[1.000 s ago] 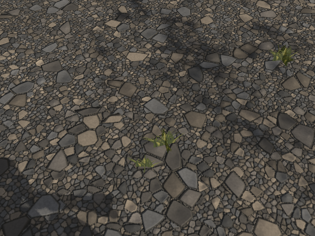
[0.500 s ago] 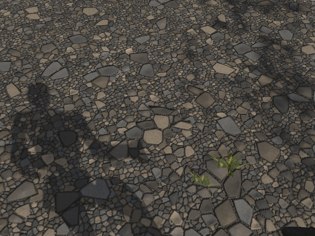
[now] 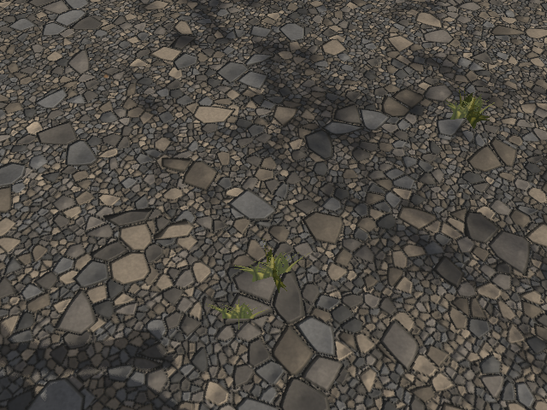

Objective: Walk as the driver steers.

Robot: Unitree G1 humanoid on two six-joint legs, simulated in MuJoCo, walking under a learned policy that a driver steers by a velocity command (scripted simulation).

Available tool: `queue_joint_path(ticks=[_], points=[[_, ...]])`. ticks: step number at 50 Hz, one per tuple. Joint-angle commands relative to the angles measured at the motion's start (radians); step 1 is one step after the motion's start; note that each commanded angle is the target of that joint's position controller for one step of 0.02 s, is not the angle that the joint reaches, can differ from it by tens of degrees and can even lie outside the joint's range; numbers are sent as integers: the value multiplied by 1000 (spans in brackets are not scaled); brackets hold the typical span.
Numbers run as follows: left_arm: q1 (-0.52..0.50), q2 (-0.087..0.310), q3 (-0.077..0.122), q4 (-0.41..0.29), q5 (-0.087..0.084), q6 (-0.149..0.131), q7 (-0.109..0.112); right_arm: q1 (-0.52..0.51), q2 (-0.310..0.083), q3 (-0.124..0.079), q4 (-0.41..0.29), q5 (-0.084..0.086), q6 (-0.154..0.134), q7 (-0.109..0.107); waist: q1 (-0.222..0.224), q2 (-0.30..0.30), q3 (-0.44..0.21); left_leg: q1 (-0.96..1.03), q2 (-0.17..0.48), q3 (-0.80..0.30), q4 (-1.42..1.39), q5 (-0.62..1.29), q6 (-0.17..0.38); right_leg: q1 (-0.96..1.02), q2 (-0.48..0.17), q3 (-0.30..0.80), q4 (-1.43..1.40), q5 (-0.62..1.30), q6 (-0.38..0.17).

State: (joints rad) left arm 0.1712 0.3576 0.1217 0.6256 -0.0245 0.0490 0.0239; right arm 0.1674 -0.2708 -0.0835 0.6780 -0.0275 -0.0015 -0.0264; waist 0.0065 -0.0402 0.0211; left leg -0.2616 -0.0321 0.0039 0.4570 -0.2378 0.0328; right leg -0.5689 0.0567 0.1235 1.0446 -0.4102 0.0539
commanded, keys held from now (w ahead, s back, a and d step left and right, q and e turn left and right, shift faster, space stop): shift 0.24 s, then q+shift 0.20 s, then w+q+shift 0.40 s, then w+shift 0.04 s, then w+e+shift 0.12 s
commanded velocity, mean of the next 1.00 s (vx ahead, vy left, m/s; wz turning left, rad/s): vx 0.35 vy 0.00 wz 0.25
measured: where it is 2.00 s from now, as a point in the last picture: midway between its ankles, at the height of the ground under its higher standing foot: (170, 218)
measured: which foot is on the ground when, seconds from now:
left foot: down 0.00-0.30, up 0.32-0.86, down 0.88-1.00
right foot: up 0.00-0.28, down 0.30-0.86, up 0.88-1.00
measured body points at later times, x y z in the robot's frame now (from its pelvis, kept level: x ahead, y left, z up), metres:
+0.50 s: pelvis +0.01 -0.05 +0.00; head +0.04 -0.07 +0.45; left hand +0.22 +0.18 -0.08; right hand +0.08 -0.35 -0.12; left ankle -0.02 +0.07 -0.67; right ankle -0.01 -0.16 -0.74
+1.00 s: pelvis +0.19 +0.10 -0.02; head +0.20 +0.13 +0.43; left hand +0.18 +0.39 -0.15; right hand +0.40 -0.12 -0.11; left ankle +0.17 +0.15 -0.74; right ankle +0.14 -0.10 -0.63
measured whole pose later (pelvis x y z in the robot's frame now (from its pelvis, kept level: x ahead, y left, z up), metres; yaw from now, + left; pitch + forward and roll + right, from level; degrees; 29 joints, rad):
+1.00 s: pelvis +0.19 +0.10 -0.02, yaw +20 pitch +1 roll -1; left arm 0.28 0.30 0.05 0.76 0.03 -0.04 -0.03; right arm 0.24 -0.30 -0.05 0.71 -0.03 -0.01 0.03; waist 0.02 -0.04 0.02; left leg -0.34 -0.04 0.12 0.67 -0.35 0.09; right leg -0.43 -0.14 -0.01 1.30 -0.31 -0.01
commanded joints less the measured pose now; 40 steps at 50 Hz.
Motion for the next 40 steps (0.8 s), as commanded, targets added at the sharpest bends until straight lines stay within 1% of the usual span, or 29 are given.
queue_joint_path(ticks=[1, 3, 5, 7, 10, 12, 13, 14, 15, 16, 17, 18, 19, 20, 21, 22, 23, 24, 25, 26, 29, 31, 33, 34, 35, 36, 37, 38, 40], points=[[39, 82, 23, -48, 2, 1, -7, -115, -104, -15, -106, 11, -23, -25, 19, 137, -22, 92, 258, -172, -176, 231, 154, -137, -91, -32, 195, 73, 43], [-37, 37, -2, -87, 1, -6, -10, -21, -126, -20, -77, 5, -15, -27, -31, 140, -42, 171, 268, -147, -164, 351, 192, -153, -91, -56, 106, 69, 61], [-65, 19, -16, -104, 9, -10, -13, 23, -156, -29, -60, 8, -7, -19, -50, 152, -78, 243, 295, -140, -141, 428, 214, -126, -94, -56, 8, 30, 67], [-75, 9, -27, -108, 15, -10, -18, 10, -184, -38, -59, 18, -2, -7, -49, 168, -95, 234, 305, -110, -128, 452, 216, -44, -96, -77, -102, 1, 59], [-73, 18, -30, -103, 12, -6, -21, -2, -207, -43, -48, 34, 0, 9, -44, 211, -100, 184, 307, -78, -109, 478, 208, 104, -72, -130, -262, -8, 36], [-60, 20, -29, -96, 10, -3, -24, 5, -205, -40, -32, 48, -1, 14, -34, 226, -104, 191, 309, -78, -68, 476, 190, 184, -54, -145, -418, 48, 7], [-27, 0, -34, -76, 14, -4, -25, -2, -177, -26, -22, 56, -1, 15, -9, 215, -111, 154, 288, -74, -31, 467, 164, 295, -47, -143, -586, 152, -23], [7, -11, -39, -58, 20, -7, -22, 25, -117, 0, 2, 58, -9, 20, 12, 177, -120, 75, 255, -58, -8, 404, 104, 465, -59, -119, -779, 316, -55], [49, 33, -36, -53, 32, -8, -10, 75, -60, 26, 11, 27, -24, 34, -6, 73, -192, -45, 200, -26, 43, 203, 14, 691, -186, 14, -737, 588, -78], [-11, 86, -36, -70, 55, -7, 1, 121, -16, 45, 5, -6, -38, 50, -63, -136, -198, -164, 139, 25, 84, -166, -65, 724, -366, 130, -621, 886, -187], [-53, 27, -43, -65, 62, -13, -3, 74, -78, 32, 5, 13, -30, 43, -27, -128, -203, -87, 139, -1, 102, -247, -94, 580, -364, 87, -621, 750, -269], [-88, 46, -36, -70, 57, -17, -7, 33, -141, 15, -11, 33, -23, 39, -24, -119, -143, -110, 114, 23, 135, -174, -97, 551, -317, 48, -631, 664, -256], [-76, 84, -19, -58, 53, -19, -3, 2, -166, 4, -17, 42, -16, 31, -2, -145, -115, -168, 90, 40, 196, -149, -98, 561, -305, 40, -642, 627, -244], [-47, 108, -8, -53, 49, -21, 4, -3, -189, -8, -20, 46, -2, 21, 28, -185, -92, -242, 80, 35, 333, -262, -105, 568, -350, 67, -660, 669, -271], [-31, 103, -8, -45, 47, -27, 11, 30, -199, -20, -17, 48, 16, 18, 30, -180, -85, -283, 90, -2, 526, -370, -119, 544, -405, 83, -666, 760, -312], [-31, 80, -14, -44, 45, -31, 16, 67, -186, -29, -8, 59, 32, 15, 18, -147, -77, -303, 89, -27, 671, -400, -129, 506, -426, 58, -679, 780, -331], [-13, 65, -14, -36, 34, -39, 18, 90, -164, -28, -8, 67, 42, 16, 16, -118, -86, -348, 121, -35, 720, -334, -120, 510, -425, 38, -747, 442, -314], [-7, 54, -14, -27, 22, -51, 19, 62, -150, -26, -23, 69, 45, 18, 28, -117, -53, -413, 150, -35, 723, -248, -108, 507, -419, 55, -825, 65, -287], [-10, 47, -15, -17, 14, -64, 20, 26, -145, -26, -42, 65, 43, 19, 36, -129, -17, -473, 156, -25, 721, -190, -102, 509, -415, 81, -882, -135, -264], [-5, 39, -18, -9, 16, -76, 20, 4, -143, -28, -56, 62, 38, 21, 39, -118, -2, -511, 160, -24, 718, -150, -97, 524, -419, 87, -914, -216, -248], [26, 41, -9, 13, 28, -111, 18, -16, -107, -21, -84, 63, 14, 35, 40, -61, 1, -570, 181, -31, 648, -63, -78, 611, -424, 5, -947, -173, -222], [39, 59, 1, 28, 30, -125, 13, -23, -87, -15, -98, 65, 5, 45, 36, -48, 7, -570, 196, -30, 603, -28, -70, 621, -425, -67, -954, -124, -215], [46, 82, 11, 41, 29, -132, 4, -29, -78, -9, -112, 68, 4, 54, 28, -45, 29, -561, 209, -26, 566, -7, -65, 606, -433, -124, -968, -104, -214], [94, 79, -1, 63, 88, -129, -16, -63, -100, -11, -113, -36, 39, 103, 30, -10, 39, -502, 173, 26, 509, 5, -46, 556, -427, -199, -966, -129, -181], [93, 87, 3, 64, 87, -130, -23, -91, -95, -11, -128, -27, 49, 127, 35, -56, 54, -466, 174, 51, 471, 17, -29, 521, -415, -238, -967, -142, -161], [92, 96, 4, 65, 83, -131, -24, -109, -97, -9, -135, -10, 52, 140, 34, -81, 63, -441, 172, 64, 445, 14, -13, 503, -414, -262, -970, -161, -148], [92, 107, 5, 67, 80, -129, -23, -124, -101, -8, -141, -1, 51, 147, 30, -90, 78, -425, 173, 76, 422, 7, 4, 495, -420, -282, -972, -177, -139], [94, 116, 6, 71, 78, -126, -24, -138, -105, -6, -144, 3, 50, 150, 27, -91, 90, -413, 171, 88, 396, -12, 21, 500, -426, -301, -969, -179, -134], [107, 133, 9, 80, 78, -111, -28, -153, -120, -2, -144, 1, 48, 142, 24, -79, 97, -365, 149, 132, 344, -90, 61, 531, -428, -345, -936, -147, -130]])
